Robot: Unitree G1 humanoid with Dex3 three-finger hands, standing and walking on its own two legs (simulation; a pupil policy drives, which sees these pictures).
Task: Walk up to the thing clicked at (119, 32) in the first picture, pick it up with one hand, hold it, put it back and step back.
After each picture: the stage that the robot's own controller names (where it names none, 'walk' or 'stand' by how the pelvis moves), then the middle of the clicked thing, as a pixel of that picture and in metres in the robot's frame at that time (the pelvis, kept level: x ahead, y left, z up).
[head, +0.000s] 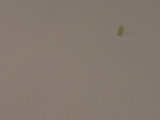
stand; (120, 31) +1.60 -0.50 -0.72
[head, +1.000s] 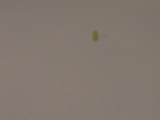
walk; (95, 36) +1.55 -0.06 -0.70
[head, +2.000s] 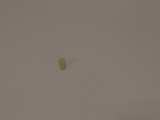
walk; (62, 64) +1.01 +0.23 -0.71
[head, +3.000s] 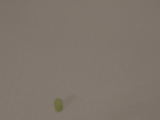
walk; (58, 105) +0.57 +0.16 -0.70
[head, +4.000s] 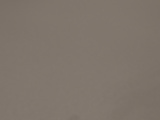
stand; out of the picture +0.37 +0.15 -0.70
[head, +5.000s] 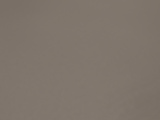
stand; out of the picture +0.35 +0.15 -0.72
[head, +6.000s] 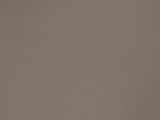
stand; out of the picture +0.35 +0.15 -0.73
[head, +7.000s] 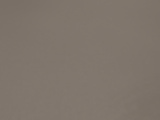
stand; out of the picture +0.35 +0.14 -0.73
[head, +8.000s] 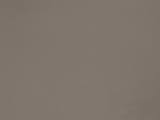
stand; out of the picture +0.34 +0.14 -0.73
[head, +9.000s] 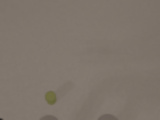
go down; (51, 98) +0.39 +0.14 -0.56
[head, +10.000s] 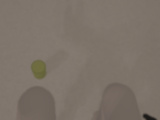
go down; (39, 70) +0.44 +0.16 -0.33
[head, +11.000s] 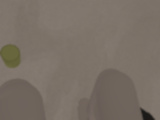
close in; (11, 57) +0.44 +0.19 -0.26
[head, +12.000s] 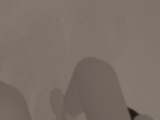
close; out of the picture +0.43 +0.22 -0.23
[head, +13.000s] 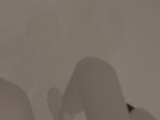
close; out of the picture +0.42 +0.22 -0.24
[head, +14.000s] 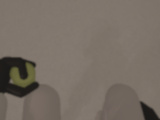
lift; (24, 78) +0.33 +0.20 -0.08
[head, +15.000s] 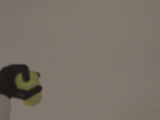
hold; (30, 89) +0.32 +0.18 +0.04
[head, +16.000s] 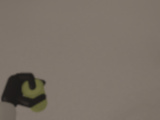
hold; (35, 96) +0.31 +0.17 -0.01
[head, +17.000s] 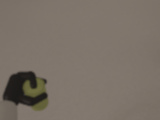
crouch; (37, 94) +0.32 +0.17 -0.01
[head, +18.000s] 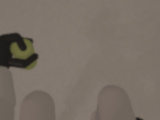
crouch; (25, 55) +0.44 +0.17 -0.09
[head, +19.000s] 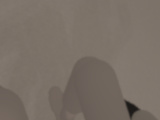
lower; out of the picture +0.44 +0.26 -0.23
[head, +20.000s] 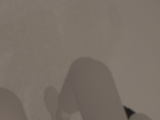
lower; out of the picture +0.45 +0.25 -0.24
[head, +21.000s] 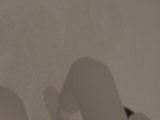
lower; out of the picture +0.45 +0.25 -0.24
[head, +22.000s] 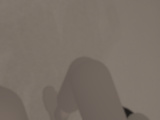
lower; out of the picture +0.45 +0.24 -0.25
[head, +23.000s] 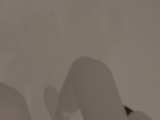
loosen; out of the picture +0.44 +0.22 -0.25
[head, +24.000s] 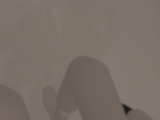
withdraw; out of the picture +0.44 +0.22 -0.25
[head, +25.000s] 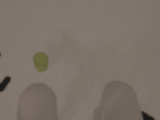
walk; (41, 62) +0.46 +0.16 -0.32
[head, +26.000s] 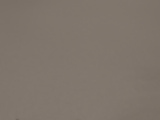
stand; out of the picture +0.37 +0.12 -0.66
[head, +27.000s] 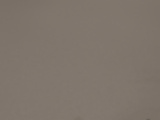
stand; out of the picture +0.39 +0.14 -0.67
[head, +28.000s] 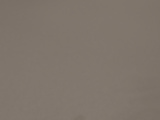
stand; out of the picture +0.39 +0.13 -0.68
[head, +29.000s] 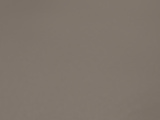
walk; out of the picture +0.40 +0.13 -0.72
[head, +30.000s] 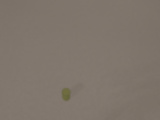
walk; (66, 94) +0.56 +0.10 -0.70
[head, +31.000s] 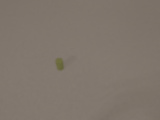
walk; (59, 64) +0.84 +0.21 -0.68
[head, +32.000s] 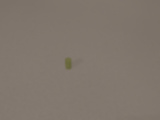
stand; (68, 63) +1.04 +0.14 -0.71
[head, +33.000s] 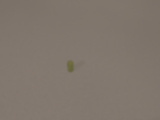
stand; (70, 66) +1.04 +0.12 -0.73
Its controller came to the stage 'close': yes
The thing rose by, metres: 0.71
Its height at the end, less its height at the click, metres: +0.00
